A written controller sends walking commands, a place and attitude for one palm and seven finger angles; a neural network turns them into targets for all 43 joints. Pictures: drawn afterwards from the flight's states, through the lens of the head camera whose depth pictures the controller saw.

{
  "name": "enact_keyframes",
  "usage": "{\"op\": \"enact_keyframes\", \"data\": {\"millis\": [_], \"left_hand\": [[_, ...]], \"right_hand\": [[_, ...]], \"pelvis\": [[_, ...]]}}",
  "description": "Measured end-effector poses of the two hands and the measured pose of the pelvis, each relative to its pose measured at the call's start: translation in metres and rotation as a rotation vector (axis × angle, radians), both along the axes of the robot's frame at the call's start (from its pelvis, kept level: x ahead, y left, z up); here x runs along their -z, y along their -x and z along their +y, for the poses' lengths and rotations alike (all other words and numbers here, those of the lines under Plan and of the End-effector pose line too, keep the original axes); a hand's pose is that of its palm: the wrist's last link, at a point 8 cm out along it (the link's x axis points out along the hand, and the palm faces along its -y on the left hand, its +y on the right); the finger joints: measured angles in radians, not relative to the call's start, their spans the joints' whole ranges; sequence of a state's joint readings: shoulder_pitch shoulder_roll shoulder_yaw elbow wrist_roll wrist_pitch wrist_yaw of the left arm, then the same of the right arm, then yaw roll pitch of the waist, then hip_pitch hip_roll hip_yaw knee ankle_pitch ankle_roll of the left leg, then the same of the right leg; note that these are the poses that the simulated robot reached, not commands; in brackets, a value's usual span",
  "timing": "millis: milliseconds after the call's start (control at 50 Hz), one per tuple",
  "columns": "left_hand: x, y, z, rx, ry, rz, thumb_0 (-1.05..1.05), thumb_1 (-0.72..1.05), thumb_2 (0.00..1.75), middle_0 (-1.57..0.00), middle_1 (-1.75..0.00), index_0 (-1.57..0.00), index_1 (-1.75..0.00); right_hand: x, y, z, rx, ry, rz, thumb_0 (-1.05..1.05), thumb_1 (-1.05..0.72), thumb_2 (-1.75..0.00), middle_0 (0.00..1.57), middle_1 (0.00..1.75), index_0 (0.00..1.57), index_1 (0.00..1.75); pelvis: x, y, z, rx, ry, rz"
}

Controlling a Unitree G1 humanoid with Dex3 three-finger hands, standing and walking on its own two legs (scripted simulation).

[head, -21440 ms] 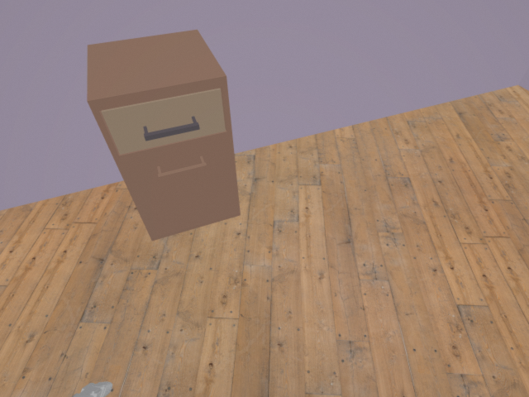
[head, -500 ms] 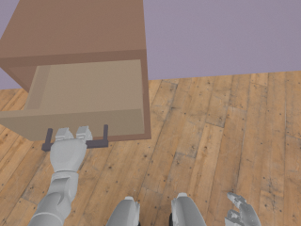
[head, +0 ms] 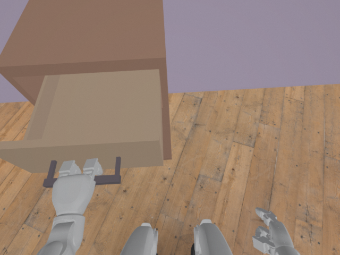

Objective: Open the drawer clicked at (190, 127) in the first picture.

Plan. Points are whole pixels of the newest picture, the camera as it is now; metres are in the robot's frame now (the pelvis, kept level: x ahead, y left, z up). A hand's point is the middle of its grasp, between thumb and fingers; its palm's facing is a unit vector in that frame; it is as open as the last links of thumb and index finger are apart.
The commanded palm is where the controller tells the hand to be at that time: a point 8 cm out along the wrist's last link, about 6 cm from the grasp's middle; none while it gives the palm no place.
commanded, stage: pull the drawer open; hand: left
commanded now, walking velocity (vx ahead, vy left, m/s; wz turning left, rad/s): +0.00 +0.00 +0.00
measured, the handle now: (84, 172) +0.31 +0.24 -0.05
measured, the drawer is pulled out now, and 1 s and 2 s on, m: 0.21 0.29 0.30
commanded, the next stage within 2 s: open the thumb to release the handle in 1.26 s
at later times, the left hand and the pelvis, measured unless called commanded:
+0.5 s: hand (82, 211) +0.22 +0.23 -0.07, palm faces -0.08 -0.07 -0.99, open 5.2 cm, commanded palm +0.19 +0.23 -0.02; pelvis +0.00 +0.00 -0.01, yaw +0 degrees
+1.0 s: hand (79, 229) +0.18 +0.23 -0.07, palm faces -0.12 -0.08 -0.99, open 5.3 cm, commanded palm +0.15 +0.23 -0.02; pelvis +0.00 -0.01 -0.01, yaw +1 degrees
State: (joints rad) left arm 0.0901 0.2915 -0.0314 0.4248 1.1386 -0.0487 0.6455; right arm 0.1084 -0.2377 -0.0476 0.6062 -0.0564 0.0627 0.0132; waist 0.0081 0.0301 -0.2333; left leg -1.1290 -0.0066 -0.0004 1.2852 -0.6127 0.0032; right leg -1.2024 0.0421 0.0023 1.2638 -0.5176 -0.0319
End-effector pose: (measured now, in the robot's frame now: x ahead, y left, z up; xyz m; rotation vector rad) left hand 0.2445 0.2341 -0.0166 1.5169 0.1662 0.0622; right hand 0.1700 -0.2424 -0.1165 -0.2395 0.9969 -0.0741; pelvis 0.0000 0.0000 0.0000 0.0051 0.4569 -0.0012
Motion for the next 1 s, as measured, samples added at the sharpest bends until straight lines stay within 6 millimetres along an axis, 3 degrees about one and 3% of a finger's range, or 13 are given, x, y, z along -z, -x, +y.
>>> {"op": "enact_keyframes", "data": {"millis": [1000], "left_hand": [[-0.004,0.076,-0.007,-0.023,0.027,0.062,0.02,0.78,0.82,-0.37,-1.35,-0.42,-1.35]], "right_hand": [[0.006,-0.034,0.011,-0.084,-0.022,-0.102,0.01,-0.91,-0.90,0.20,0.30,0.20,0.30]], "pelvis": [[0.011,-0.002,-0.009,-0.002,-0.016,0.001]]}}
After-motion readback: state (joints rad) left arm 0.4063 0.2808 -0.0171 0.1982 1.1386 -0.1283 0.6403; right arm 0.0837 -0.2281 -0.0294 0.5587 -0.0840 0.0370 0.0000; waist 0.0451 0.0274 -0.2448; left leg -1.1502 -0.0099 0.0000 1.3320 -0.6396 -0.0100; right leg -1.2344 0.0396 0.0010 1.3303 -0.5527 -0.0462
